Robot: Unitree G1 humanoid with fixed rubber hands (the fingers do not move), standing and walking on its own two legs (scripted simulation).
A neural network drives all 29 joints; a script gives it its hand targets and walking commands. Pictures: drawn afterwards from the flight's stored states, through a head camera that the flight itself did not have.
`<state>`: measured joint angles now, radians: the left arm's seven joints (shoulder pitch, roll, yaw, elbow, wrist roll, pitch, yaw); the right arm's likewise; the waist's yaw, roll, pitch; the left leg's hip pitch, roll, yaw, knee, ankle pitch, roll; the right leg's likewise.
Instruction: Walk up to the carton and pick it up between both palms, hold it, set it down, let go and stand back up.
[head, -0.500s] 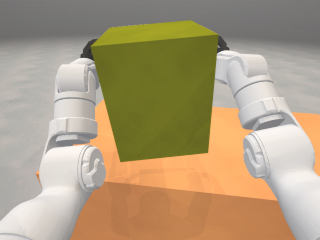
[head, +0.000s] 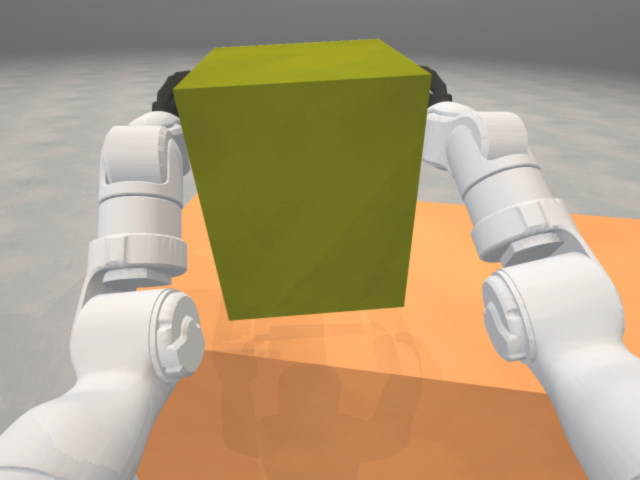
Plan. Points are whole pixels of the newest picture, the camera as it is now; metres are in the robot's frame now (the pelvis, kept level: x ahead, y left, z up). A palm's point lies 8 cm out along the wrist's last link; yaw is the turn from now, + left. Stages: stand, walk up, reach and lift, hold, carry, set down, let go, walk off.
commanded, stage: hold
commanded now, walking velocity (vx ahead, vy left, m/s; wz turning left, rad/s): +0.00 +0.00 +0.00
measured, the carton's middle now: (306, 173) +0.36 -0.01 +0.29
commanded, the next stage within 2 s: none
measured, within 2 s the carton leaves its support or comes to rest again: neither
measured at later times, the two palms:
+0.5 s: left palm (177, 137) +0.38 +0.13 +0.33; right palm (436, 129) +0.36 -0.16 +0.34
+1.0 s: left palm (179, 119) +0.38 +0.13 +0.35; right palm (447, 112) +0.35 -0.17 +0.36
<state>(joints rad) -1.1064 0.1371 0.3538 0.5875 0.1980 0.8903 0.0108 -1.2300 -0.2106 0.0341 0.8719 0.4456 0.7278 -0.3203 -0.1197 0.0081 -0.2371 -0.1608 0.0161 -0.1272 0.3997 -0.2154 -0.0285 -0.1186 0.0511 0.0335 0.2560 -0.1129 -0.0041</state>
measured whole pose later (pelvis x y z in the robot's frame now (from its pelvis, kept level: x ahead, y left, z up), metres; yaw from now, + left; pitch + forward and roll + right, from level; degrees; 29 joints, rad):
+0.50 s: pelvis +0.01 +0.00 +0.00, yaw +0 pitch -3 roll -2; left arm -1.07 0.11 0.36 0.53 0.23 0.91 0.00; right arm -1.21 -0.23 0.08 0.86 0.48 0.73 -0.32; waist -0.13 0.01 -0.22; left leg -0.12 0.02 -0.12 0.40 -0.23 -0.02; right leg -0.08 0.05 0.04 0.25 -0.13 0.00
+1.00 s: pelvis +0.00 +0.00 +0.00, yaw -1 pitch -2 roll -2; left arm -1.17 0.12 0.41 0.68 0.24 0.87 0.00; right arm -1.30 -0.23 0.02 0.97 0.43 0.73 -0.30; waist -0.11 0.02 -0.25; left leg -0.14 0.02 -0.11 0.38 -0.22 -0.03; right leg -0.11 0.05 0.05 0.27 -0.13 0.00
